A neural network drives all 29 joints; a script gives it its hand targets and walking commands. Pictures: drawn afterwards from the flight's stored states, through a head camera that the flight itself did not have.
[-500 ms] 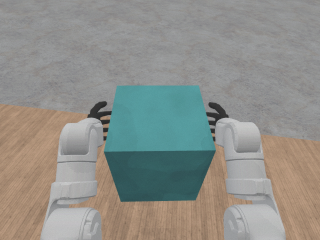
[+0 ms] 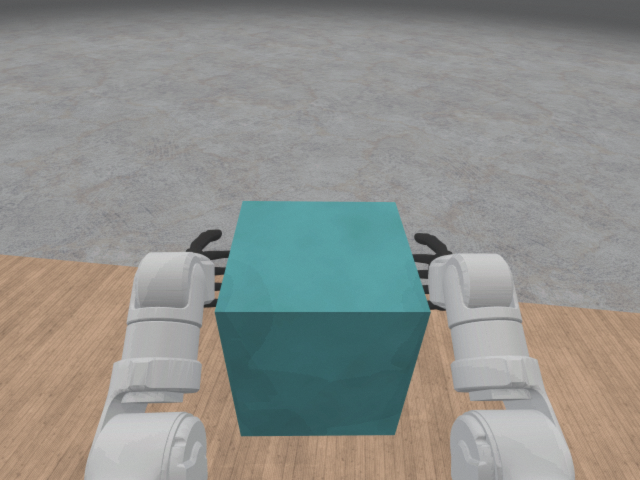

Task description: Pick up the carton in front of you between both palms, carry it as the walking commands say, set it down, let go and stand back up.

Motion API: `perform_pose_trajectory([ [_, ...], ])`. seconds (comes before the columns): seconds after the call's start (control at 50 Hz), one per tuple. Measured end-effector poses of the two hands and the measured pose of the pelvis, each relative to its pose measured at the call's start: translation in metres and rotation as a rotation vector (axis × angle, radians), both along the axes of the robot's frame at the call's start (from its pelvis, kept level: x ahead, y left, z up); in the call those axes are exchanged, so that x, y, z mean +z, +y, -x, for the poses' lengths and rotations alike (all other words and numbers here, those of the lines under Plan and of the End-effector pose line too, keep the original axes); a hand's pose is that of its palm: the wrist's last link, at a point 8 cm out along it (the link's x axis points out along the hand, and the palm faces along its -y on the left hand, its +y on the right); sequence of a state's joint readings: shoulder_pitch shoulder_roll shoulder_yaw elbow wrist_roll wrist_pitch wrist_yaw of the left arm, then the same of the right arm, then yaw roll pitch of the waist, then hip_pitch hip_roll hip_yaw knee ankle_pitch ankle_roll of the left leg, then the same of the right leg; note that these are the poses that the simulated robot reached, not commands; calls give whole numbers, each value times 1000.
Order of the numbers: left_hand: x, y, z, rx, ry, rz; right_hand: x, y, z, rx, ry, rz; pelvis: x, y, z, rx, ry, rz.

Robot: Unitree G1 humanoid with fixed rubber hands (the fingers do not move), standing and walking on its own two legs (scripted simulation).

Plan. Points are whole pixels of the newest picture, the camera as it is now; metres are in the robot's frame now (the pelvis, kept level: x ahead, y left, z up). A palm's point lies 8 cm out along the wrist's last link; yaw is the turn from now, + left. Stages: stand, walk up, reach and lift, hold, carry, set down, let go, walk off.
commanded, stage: carry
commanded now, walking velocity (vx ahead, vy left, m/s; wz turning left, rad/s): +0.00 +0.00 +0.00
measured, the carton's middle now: (318, 318) +0.34 +0.00 +0.06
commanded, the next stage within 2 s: none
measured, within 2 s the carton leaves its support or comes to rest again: neither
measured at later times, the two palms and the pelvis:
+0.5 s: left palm (195, 282) +0.35 +0.15 +0.13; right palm (434, 281) +0.34 -0.15 +0.13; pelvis +0.00 +0.00 +0.00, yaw +0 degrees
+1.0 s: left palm (193, 282) +0.34 +0.15 +0.13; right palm (433, 281) +0.34 -0.15 +0.13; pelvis +0.00 +0.00 +0.00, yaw +0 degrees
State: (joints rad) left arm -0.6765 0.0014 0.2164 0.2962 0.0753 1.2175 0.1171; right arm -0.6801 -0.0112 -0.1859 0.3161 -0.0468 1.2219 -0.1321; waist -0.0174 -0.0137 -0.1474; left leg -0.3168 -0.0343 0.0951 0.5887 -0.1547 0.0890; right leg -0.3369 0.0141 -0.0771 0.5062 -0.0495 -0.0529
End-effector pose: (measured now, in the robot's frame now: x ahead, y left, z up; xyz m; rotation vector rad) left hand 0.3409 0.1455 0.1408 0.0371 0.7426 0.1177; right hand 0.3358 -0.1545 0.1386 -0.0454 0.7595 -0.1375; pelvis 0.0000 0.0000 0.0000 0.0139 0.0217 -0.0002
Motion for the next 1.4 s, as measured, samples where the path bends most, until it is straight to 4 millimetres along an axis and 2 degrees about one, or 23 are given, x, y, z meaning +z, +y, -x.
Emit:
perform_pose_trajectory([
  [0.2, -5, 5, 3, 9, 26, -11, -6, 5, -2, 24, 26, 6, -1, -1, 5, 2, 6, -1],
  [0.54, -11, 5, -4, 10, 15, 0, -10, 4, -8, 10, 14, 2, -3, -1, 5, 3, 13, 3],
  [0.82, -8, 5, -1, 11, 9, -1, -8, 5, -5, 11, 8, 0, -3, 0, 4, 3, 8, 3],
  [1.4, -11, 8, -8, 11, 14, -1, -10, 8, -12, 12, 14, 2, -3, 2, 0, 4, 13, 5],
])
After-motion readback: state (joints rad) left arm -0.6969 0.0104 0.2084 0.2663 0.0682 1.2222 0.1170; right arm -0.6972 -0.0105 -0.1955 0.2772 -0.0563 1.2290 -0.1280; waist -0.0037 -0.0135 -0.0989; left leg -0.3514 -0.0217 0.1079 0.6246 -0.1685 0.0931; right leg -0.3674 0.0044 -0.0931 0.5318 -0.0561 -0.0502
